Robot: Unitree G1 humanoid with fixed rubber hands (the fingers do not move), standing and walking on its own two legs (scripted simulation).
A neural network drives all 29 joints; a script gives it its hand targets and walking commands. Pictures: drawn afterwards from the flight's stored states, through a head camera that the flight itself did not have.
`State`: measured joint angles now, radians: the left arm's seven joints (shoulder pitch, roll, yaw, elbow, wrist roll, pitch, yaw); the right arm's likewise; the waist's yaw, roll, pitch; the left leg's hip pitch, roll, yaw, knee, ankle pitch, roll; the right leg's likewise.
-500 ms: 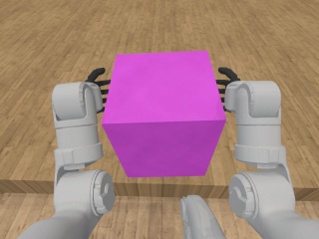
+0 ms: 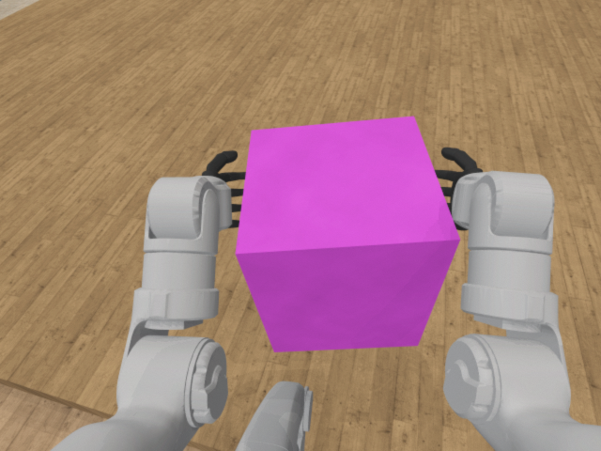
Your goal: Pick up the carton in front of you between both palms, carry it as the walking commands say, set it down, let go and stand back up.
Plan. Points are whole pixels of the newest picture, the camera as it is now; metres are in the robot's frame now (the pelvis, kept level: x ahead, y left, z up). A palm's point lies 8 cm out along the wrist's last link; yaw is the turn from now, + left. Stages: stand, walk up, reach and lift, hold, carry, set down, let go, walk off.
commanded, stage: carry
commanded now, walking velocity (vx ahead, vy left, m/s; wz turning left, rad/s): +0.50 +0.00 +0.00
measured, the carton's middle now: (338, 243) +0.39 +0.03 +0.08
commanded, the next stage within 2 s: none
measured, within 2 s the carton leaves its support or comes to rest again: neither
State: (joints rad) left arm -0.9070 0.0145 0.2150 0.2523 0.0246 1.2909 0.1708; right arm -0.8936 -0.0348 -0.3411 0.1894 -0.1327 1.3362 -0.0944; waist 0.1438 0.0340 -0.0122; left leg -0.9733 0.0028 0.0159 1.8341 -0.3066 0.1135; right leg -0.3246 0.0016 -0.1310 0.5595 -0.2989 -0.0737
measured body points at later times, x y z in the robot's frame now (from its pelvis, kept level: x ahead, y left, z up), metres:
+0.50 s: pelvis +0.32 +0.07 +0.14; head +0.36 +0.06 +0.59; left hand +0.74 +0.18 +0.30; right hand +0.70 -0.12 +0.30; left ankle +0.39 +0.14 -0.56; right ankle +0.27 -0.04 -0.42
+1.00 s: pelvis +0.60 +0.02 +0.19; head +0.60 +0.00 +0.64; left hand +0.97 +0.16 +0.32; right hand +0.98 -0.14 +0.32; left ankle +0.65 +0.17 -0.48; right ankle +0.59 -0.06 -0.56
